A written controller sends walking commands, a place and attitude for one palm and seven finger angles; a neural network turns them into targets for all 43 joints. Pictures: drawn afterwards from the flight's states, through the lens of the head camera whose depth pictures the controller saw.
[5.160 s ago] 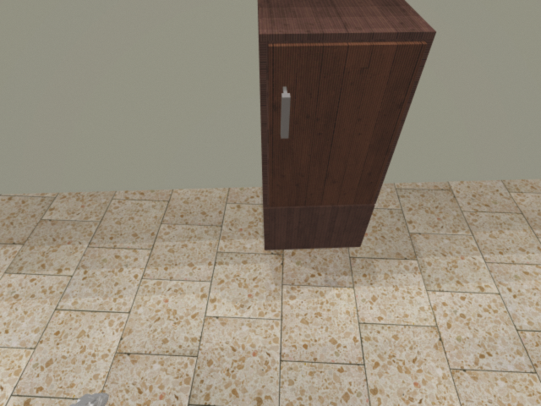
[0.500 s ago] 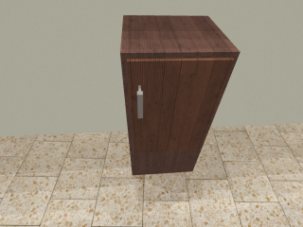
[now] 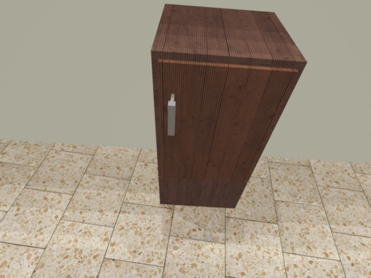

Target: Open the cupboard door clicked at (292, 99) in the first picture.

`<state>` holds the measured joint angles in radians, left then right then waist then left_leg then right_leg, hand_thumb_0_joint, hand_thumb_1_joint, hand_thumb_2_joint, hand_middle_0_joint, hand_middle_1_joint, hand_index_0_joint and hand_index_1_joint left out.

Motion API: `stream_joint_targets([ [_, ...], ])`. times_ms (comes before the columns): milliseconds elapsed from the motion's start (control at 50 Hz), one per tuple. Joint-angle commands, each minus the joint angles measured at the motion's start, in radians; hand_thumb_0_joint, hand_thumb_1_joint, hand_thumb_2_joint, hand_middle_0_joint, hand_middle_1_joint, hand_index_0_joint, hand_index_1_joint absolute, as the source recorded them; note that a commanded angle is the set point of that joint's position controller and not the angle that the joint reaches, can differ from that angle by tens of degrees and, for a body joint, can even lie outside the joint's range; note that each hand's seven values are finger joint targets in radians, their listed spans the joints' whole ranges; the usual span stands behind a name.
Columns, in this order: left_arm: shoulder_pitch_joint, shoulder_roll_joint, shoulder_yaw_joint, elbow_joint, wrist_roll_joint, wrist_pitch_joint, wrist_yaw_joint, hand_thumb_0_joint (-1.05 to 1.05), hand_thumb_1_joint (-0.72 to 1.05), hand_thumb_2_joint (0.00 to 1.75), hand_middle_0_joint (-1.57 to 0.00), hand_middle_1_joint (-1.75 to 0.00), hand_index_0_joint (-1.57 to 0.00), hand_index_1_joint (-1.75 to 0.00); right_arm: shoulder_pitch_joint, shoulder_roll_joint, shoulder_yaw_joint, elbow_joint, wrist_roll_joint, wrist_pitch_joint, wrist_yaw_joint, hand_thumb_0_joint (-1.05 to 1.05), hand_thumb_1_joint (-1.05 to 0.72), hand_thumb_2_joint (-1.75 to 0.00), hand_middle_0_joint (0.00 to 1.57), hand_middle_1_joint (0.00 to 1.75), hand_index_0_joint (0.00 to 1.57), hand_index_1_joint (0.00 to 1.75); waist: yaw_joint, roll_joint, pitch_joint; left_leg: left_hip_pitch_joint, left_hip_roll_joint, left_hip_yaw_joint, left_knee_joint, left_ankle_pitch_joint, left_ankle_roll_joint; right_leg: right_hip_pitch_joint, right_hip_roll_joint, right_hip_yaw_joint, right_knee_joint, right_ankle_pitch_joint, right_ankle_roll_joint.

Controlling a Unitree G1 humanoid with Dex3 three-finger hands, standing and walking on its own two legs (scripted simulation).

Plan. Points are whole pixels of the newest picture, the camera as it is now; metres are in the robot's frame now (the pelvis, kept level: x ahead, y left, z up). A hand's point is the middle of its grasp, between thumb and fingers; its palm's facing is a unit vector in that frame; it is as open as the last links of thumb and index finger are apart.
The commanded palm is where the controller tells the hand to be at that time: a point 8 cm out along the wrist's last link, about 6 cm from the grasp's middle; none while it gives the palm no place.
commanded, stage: shuffle to correct the standing spot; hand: left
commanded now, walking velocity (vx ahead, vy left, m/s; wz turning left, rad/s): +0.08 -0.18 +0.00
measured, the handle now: (171, 115) +0.60 +0.07 -0.01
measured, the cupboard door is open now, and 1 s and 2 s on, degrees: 0 0 0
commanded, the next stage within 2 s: come to a stop and stand still in 0.30 s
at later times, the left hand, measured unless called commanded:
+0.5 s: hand out of the picture +0.06 +0.07 -0.17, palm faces +0.03 -0.99 -0.13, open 7.4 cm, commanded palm none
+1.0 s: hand out of the picture +0.06 +0.09 -0.17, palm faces +0.10 -0.97 -0.23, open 7.4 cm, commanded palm none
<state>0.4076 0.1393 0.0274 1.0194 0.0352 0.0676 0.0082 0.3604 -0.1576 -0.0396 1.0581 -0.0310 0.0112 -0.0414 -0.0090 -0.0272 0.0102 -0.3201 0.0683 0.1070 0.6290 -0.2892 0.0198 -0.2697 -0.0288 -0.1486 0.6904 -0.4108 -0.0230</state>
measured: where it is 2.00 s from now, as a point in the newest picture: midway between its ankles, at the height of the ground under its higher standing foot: outside the picture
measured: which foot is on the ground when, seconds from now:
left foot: down 0.00-0.18, up 0.20-0.40, down 0.42-0.62, up 0.64-0.96, down 0.98-1.00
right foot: up 0.00-0.16, down 0.18-0.42, up 0.44-0.58, down 0.60-0.98, up 1.00-1.00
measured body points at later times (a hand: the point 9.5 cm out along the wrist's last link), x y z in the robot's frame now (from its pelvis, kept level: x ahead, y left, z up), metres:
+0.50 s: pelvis +0.05 -0.10 +0.00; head +0.07 -0.08 +0.45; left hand +0.06 +0.12 -0.16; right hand +0.11 -0.34 -0.14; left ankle +0.06 +0.00 -0.73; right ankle +0.05 -0.19 -0.70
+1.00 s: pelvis +0.03 -0.11 +0.00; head +0.06 -0.09 +0.45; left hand +0.05 +0.14 -0.15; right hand +0.13 -0.35 -0.14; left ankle +0.03 +0.00 -0.73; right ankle +0.10 -0.25 -0.72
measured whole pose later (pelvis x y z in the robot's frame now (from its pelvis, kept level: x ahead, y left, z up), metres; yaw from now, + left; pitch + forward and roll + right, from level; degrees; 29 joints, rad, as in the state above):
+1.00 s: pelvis +0.03 -0.11 +0.00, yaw +2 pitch -1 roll -1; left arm 0.25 0.20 0.05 0.96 0.03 0.05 0.03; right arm 0.16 -0.19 -0.05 0.95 -0.02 0.03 0.00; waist 0.02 -0.01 0.08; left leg -0.26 0.01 0.03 0.58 -0.31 0.01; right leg -0.35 -0.08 -0.06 0.59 -0.26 0.03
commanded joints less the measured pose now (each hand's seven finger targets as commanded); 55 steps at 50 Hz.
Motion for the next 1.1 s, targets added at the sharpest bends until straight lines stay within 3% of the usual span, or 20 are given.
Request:
stream_joint_targets([
  [0, -0.061, 0.065, 0.028, -0.102, 0.006, -0.025, -0.016, 0.00, 0.90, 0.90, -0.20, -0.30, -0.20, -0.30, 0.056, -0.194, -0.046, -0.039, -0.007, -0.021, -0.018, 0.00, -0.90, -0.90, 0.20, 0.30, 0.20, 0.30, -0.030, 0.207, 0.148, 0.008, 0.337, -0.436, -0.484, -0.247, 0.162, -0.298, -0.083, 0.159, 0.262, -0.001, 0.017],
  [80, 0.027, 0.029, 0.033, -0.068, -0.007, -0.032, -0.028, 0.00, 0.90, 0.90, -0.20, -0.30, -0.20, -0.30, -0.060, -0.209, -0.055, -0.066, -0.010, -0.019, -0.017, 0.00, -0.90, -0.90, 0.20, 0.30, 0.20, 0.30, 0.020, 0.148, 0.035, -0.048, 0.244, -0.216, -0.360, -0.132, 0.099, -0.009, -0.043, 0.072, -0.055, 0.066, 0.035],
  [120, 0.113, 0.068, 0.039, -0.032, -0.004, -0.036, -0.021, 0.00, 0.90, 0.90, -0.20, -0.30, -0.20, -0.30, -0.060, -0.176, -0.057, -0.067, -0.005, -0.004, -0.015, 0.00, -0.90, -0.90, 0.20, 0.30, 0.20, 0.30, 0.052, -0.018, 0.046, -0.168, 0.141, -0.115, -0.189, -0.210, 0.035, 0.161, -0.004, 0.040, -0.252, 0.162, 0.032],
  [160, 0.113, 0.172, 0.060, -0.058, 0.005, -0.036, 0.001, 0.00, 0.90, 0.90, -0.20, -0.30, -0.20, -0.30, -0.077, -0.062, -0.031, -0.109, 0.006, 0.005, -0.004, 0.00, -0.90, -0.90, 0.20, 0.30, 0.20, 0.30, 0.066, -0.310, 0.075, -0.284, -0.051, 0.050, 0.227, -0.291, -0.011, 0.098, -0.258, 0.420, -0.540, -0.177, -0.096],
  [220, -0.034, 0.124, 0.055, -0.090, 0.001, -0.047, 0.020, 0.00, 0.90, 0.90, -0.20, -0.30, -0.20, -0.30, -0.088, -0.077, -0.035, -0.102, 0.007, 0.013, 0.002, 0.00, -0.90, -0.90, 0.20, 0.30, 0.20, 0.30, 0.004, -0.130, 0.077, -0.240, 0.013, -0.051, 0.492, -0.218, 0.012, -0.027, -0.253, 0.381, -0.531, -0.077, -0.177],
  [260, -0.083, 0.116, 0.047, -0.106, 0.010, -0.050, 0.021, 0.00, 0.90, 0.90, -0.20, -0.30, -0.20, -0.30, -0.066, -0.058, -0.029, -0.083, 0.005, 0.007, 0.009, 0.00, -0.90, -0.90, 0.20, 0.30, 0.20, 0.30, -0.012, -0.094, 0.067, -0.156, 0.010, -0.010, 0.328, -0.203, 0.001, -0.007, -0.192, 0.232, -0.455, 0.149, -0.171],
  [340, -0.053, 0.124, 0.040, -0.083, -0.005, -0.036, 0.010, 0.00, 0.90, 0.90, -0.20, -0.30, -0.20, -0.30, 0.006, -0.049, -0.011, -0.051, 0.006, -0.017, -0.004, 0.00, -0.90, -0.90, 0.20, 0.30, 0.20, 0.30, -0.024, -0.069, -0.005, 0.090, -0.026, 0.057, -0.100, -0.013, -0.003, 0.015, -0.131, 0.195, -0.326, 0.259, -0.145],
  [360, -0.051, 0.108, 0.036, -0.085, -0.013, -0.032, 0.002, 0.00, 0.90, 0.90, -0.20, -0.30, -0.20, -0.30, 0.047, -0.078, -0.014, -0.036, 0.005, -0.024, -0.012, 0.00, -0.90, -0.90, 0.20, 0.30, 0.20, 0.30, -0.041, -0.021, -0.011, 0.209, 0.021, 0.008, -0.217, 0.057, 0.003, -0.060, -0.106, 0.171, -0.236, 0.236, -0.103],
  [400, -0.034, 0.056, 0.025, -0.117, -0.008, -0.036, -0.016, 0.00, 0.90, 0.90, -0.20, -0.30, -0.20, -0.30, 0.090, -0.241, -0.050, -0.046, -0.007, -0.024, -0.026, 0.00, -0.90, -0.90, 0.20, 0.30, 0.20, 0.30, -0.058, 0.268, 0.020, 0.317, 0.433, -0.523, -0.409, 0.047, 0.193, -0.373, 0.000, 0.080, 0.140, -0.092, 0.008],
  [420, -0.090, 0.099, 0.036, -0.145, 0.003, -0.031, -0.019, 0.00, 0.90, 0.90, -0.20, -0.30, -0.20, -0.30, 0.050, -0.251, -0.054, -0.069, -0.001, -0.022, -0.023, 0.00, -0.90, -0.90, 0.20, 0.30, 0.20, 0.30, -0.060, 0.205, 0.074, 0.189, 0.452, -0.509, -0.434, 0.006, 0.235, -0.350, -0.042, 0.164, 0.264, -0.107, 0.017],
  [520, -0.017, 0.032, 0.017, -0.056, -0.019, -0.058, 0.000, 0.00, 0.90, 0.90, -0.20, -0.30, -0.20, -0.30, -0.151, -0.137, -0.008, -0.080, 0.002, -0.032, -0.011, 0.00, -0.90, -0.90, 0.20, 0.30, 0.20, 0.30, 0.043, 0.170, 0.006, 0.117, 0.185, -0.082, -0.215, 0.559, 0.109, -0.010, -0.038, 0.092, -0.066, 0.110, 0.046],
  [560, 0.043, 0.088, 0.021, -0.025, -0.014, -0.082, 0.016, 0.00, 0.90, 0.90, -0.20, -0.30, -0.20, -0.30, -0.115, -0.111, -0.013, -0.073, 0.018, -0.024, 0.002, 0.00, -0.90, -0.90, 0.20, 0.30, 0.20, 0.30, 0.052, 0.004, -0.041, 0.075, 0.078, -0.037, -0.076, 0.309, 0.018, 0.138, -0.068, 0.131, -0.279, 0.488, 0.043],
  [600, -0.005, 0.205, 0.037, -0.052, -0.011, -0.085, 0.026, 0.00, 0.90, 0.90, -0.20, -0.30, -0.20, -0.30, -0.042, -0.076, -0.023, -0.077, 0.026, -0.001, 0.016, 0.00, -0.90, -0.90, 0.20, 0.30, 0.20, 0.30, 0.007, -0.126, -0.035, -0.009, -0.044, 0.010, 0.003, -0.110, -0.038, 0.141, -0.297, 0.304, -0.297, 0.802, -0.064],
  [640, 0.001, 0.217, 0.047, -0.044, -0.009, -0.085, 0.039, 0.00, 0.90, 0.90, -0.20, -0.30, -0.20, -0.30, -0.118, -0.058, -0.025, -0.091, 0.020, 0.030, 0.011, 0.00, -0.90, -0.90, 0.20, 0.30, 0.20, 0.30, 0.049, -0.185, -0.014, -0.087, -0.047, -0.057, 0.236, -0.283, -0.041, 0.148, -0.361, 0.403, -0.309, 1.005, -0.142],
  [720, -0.054, 0.216, 0.063, -0.070, -0.004, -0.075, 0.062, 0.00, 0.90, 0.90, -0.20, -0.30, -0.20, -0.30, -0.138, -0.084, -0.039, -0.101, 0.020, 0.049, 0.027, 0.00, -0.90, -0.90, 0.20, 0.30, 0.20, 0.30, 0.045, -0.102, -0.042, -0.188, -0.063, -0.123, 0.431, -0.222, -0.060, 0.227, -0.345, 0.322, -0.276, 0.981, -0.178],
  [860, -0.131, 0.234, 0.074, -0.120, 0.007, -0.057, 0.049, 0.00, 0.90, 0.90, -0.20, -0.30, -0.20, -0.30, -0.143, -0.073, -0.034, -0.139, 0.020, 0.041, 0.046, 0.00, -0.90, -0.90, 0.20, 0.30, 0.20, 0.30, 0.038, -0.187, -0.038, -0.020, -0.070, -0.077, 0.129, -0.144, -0.049, 0.070, -0.279, 0.300, -0.349, 0.426, -0.134],
  [920, -0.167, 0.200, 0.063, -0.126, -0.006, -0.039, 0.034, 0.00, 0.90, 0.90, -0.20, -0.30, -0.20, -0.30, -0.027, -0.084, -0.026, -0.104, 0.020, 0.017, 0.037, 0.00, -0.90, -0.90, 0.20, 0.30, 0.20, 0.30, -0.019, -0.117, -0.042, 0.242, -0.066, -0.050, -0.195, 0.030, -0.034, -0.112, -0.171, 0.233, -0.288, 0.066, -0.037],
  [960, -0.153, 0.093, 0.038, -0.145, -0.020, -0.032, 0.024, 0.00, 0.90, 0.90, -0.20, -0.30, -0.20, -0.30, -0.056, -0.217, -0.043, -0.129, -0.003, 0.008, 0.030, 0.00, -0.90, -0.90, 0.20, 0.30, 0.20, 0.30, -0.025, 0.309, 0.048, 0.072, 0.232, -0.438, -0.463, -0.332, 0.086, -0.212, -0.002, 0.081, -0.027, -0.096, 0.058],
  [980, -0.175, 0.107, 0.039, -0.138, -0.014, -0.031, 0.020, 0.00, 0.90, 0.90, -0.20, -0.30, -0.20, -0.30, -0.126, -0.219, -0.039, -0.144, -0.007, 0.008, 0.029, 0.00, -0.90, -0.90, 0.20, 0.30, 0.20, 0.30, -0.016, 0.289, 0.096, -0.089, 0.272, -0.511, -0.540, -0.478, 0.144, -0.158, -0.018, 0.130, 0.098, -0.063, 0.052],
  [1080, -0.104, 0.092, 0.026, -0.066, -0.006, -0.049, -0.008, 0.00, 0.90, 0.90, -0.20, -0.30, -0.20, -0.30, -0.127, -0.161, -0.017, -0.112, 0.000, -0.017, 0.012, 0.00, -0.90, -0.90, 0.20, 0.30, 0.20, 0.30, 0.007, 0.138, 0.059, 0.102, 0.181, -0.309, -0.464, -0.144, 0.129, -0.196, -0.016, 0.133, 0.193, 0.028, 0.045],
])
